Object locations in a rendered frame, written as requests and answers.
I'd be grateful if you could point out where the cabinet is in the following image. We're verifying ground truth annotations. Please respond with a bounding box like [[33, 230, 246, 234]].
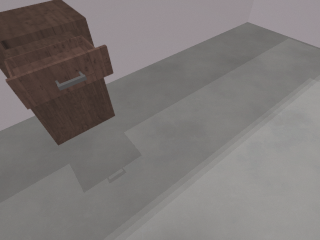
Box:
[[0, 0, 115, 146]]

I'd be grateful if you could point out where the drawer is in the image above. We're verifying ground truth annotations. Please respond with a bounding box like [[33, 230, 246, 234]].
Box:
[[3, 35, 114, 109]]

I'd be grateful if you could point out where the handle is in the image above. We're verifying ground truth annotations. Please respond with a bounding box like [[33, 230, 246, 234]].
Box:
[[55, 71, 87, 91]]

